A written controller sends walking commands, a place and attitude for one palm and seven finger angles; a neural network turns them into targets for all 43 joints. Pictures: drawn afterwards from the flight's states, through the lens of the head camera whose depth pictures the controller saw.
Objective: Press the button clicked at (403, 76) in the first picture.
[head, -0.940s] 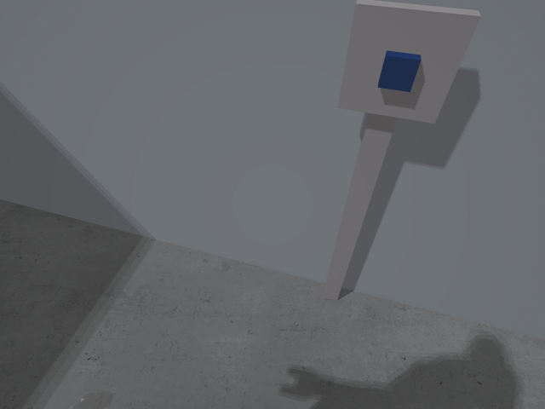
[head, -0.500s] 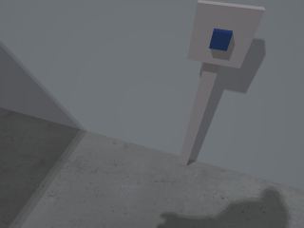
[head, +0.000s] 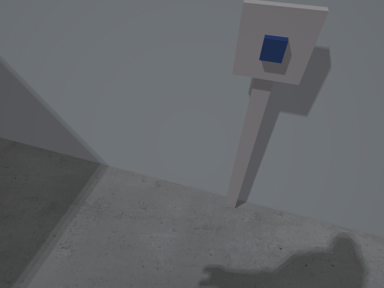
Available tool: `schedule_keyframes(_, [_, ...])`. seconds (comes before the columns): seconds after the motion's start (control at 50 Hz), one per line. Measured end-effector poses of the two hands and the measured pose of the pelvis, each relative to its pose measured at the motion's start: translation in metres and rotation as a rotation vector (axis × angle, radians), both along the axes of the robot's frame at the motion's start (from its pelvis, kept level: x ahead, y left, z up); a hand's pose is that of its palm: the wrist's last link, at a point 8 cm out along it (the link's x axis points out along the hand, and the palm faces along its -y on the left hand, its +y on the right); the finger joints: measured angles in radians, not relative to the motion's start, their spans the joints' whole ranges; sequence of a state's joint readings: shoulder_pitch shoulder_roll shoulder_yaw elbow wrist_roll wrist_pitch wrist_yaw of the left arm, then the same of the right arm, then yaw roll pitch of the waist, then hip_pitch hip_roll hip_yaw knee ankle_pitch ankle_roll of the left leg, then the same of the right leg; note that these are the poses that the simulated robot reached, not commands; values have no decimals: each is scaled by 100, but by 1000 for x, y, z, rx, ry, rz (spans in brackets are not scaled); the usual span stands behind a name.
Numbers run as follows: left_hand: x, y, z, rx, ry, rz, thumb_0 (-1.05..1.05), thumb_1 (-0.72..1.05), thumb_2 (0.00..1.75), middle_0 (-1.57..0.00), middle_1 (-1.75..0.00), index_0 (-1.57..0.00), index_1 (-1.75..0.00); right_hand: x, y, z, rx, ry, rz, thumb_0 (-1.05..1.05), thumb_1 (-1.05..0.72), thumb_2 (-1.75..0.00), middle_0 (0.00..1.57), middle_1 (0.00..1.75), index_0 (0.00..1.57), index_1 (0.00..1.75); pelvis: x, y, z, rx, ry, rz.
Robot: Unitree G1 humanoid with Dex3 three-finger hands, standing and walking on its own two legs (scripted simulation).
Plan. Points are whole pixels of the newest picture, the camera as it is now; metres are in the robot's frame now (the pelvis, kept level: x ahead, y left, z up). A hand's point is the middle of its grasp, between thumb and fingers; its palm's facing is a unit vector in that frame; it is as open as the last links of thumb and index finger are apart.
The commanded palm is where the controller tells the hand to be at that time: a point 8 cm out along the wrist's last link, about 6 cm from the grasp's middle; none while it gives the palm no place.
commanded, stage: look at it before walking up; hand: left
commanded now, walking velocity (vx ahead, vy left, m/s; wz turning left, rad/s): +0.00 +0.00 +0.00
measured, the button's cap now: (273, 48) +0.67 -0.18 +0.19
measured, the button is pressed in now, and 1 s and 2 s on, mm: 0 0 0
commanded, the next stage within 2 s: turn to face it in 0.50 s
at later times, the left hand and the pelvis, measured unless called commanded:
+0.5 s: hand out of the picture +0.09 +0.24 -0.15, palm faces -0.04 -0.94 -0.34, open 7.4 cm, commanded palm none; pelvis +0.01 +0.00 +0.00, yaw +0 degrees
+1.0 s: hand out of the picture +0.08 +0.20 -0.17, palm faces -0.12 -0.96 -0.26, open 7.4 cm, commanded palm none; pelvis +0.00 +0.00 -0.01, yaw -5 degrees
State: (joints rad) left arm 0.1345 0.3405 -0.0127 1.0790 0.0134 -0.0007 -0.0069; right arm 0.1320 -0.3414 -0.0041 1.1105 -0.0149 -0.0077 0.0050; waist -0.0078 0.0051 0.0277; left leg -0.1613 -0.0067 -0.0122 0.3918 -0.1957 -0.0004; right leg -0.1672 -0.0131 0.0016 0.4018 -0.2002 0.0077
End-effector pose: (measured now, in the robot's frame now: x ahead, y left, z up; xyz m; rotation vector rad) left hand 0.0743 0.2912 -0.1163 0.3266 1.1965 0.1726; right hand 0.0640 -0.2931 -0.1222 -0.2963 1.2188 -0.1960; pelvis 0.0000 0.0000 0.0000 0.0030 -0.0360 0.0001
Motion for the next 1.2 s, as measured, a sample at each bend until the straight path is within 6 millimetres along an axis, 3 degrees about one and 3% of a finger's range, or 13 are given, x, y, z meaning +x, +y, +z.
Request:
schedule_keyframes(0.78, [13, -5, -1, 7, 22, 3, 0, 90, 90, -20, -30, -20, -30, 26, -4, 2, -8, -26, -7, 1, -90, -90, 21, 30, 20, 29, 14, -5, 1, -1, 5, -25])
schedule_keyframes(0.9, [9, -23, -13, -30, 57, -24, 0, 91, 90, -20, -30, -20, -30, 8, 12, -7, 27, -24, -60, 1, -90, -90, 20, 30, 20, 29, 10, -4, -4, 1, 10, -66])
schedule_keyframes(1.08, [2, -56, -29, -104, 84, -74, 0, 91, 90, -20, -30, -20, -30, -49, 36, -27, 96, 56, -159, 1, -90, -90, 20, 30, 20, 29, -2, -4, -12, 9, 16, -109])
schedule_keyframes(1.2, [-1, -62, -33, -117, 80, -93, 0, 91, 90, -20, -30, -20, -30, -80, 42, -33, 100, 95, -218, 1, -90, -90, 20, 30, 20, 29, -9, 0, -16, -1, 27, -120])
